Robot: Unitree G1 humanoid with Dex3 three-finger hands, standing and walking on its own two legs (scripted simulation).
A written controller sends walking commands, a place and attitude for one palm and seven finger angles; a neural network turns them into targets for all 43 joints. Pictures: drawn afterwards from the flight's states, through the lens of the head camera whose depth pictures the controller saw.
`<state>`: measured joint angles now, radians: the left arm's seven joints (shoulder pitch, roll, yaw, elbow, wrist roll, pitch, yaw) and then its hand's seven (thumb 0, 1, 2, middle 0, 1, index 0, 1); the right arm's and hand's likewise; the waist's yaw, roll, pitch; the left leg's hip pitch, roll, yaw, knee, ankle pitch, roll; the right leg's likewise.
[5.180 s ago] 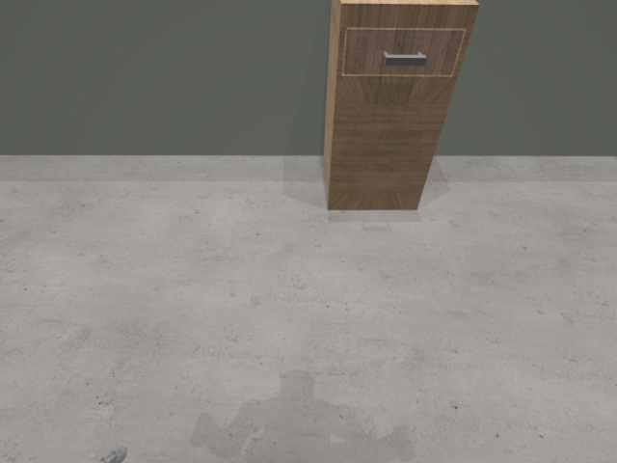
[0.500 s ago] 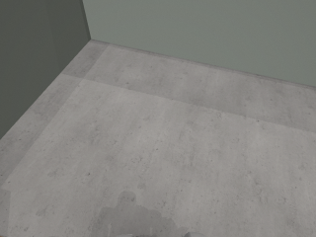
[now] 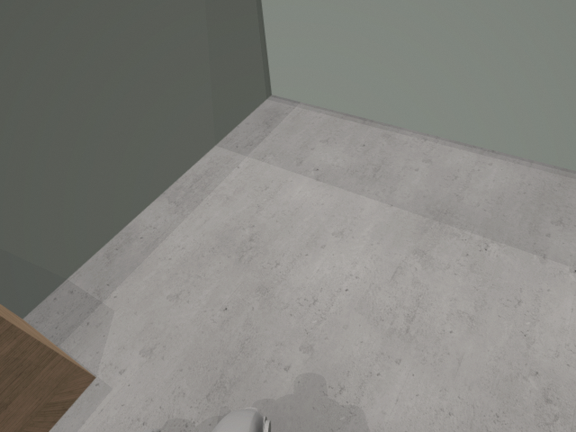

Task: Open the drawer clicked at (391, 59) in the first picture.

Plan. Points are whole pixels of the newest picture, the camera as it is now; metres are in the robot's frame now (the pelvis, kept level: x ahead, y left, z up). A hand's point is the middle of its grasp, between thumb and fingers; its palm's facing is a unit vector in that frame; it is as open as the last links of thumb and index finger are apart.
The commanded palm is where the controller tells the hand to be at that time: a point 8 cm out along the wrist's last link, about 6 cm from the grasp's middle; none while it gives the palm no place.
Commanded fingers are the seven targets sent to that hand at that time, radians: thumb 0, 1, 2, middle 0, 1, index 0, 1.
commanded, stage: turn to face it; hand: left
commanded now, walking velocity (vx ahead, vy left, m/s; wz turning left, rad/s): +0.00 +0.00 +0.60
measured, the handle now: out of the picture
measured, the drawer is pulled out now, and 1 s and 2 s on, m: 0.00 0.00 0.00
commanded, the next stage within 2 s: take the last steps up to it in 1.66 s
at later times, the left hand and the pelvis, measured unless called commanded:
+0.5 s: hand out of the picture -0.06 +0.27 -0.18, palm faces +0.38 -0.89 -0.27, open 7.4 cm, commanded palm none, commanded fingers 0.00 0.90 0.90 -0.20 -0.30 -0.20 -0.30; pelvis -0.02 +0.04 -0.01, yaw +19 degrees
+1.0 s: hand out of the picture -0.05 +0.19 -0.14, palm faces +0.59 -0.76 -0.27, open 7.4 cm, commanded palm none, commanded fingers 0.00 0.90 0.90 -0.20 -0.30 -0.20 -0.30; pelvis -0.02 -0.02 +0.00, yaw +38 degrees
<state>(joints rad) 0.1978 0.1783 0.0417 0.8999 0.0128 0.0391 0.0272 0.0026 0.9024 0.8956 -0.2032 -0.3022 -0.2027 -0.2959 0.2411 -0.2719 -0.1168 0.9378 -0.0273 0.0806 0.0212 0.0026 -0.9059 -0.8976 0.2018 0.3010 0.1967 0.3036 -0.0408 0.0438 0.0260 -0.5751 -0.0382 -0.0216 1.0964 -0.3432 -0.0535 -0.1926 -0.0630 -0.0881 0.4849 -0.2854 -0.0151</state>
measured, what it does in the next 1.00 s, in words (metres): steps on the spot, turning left: left foot, then right foot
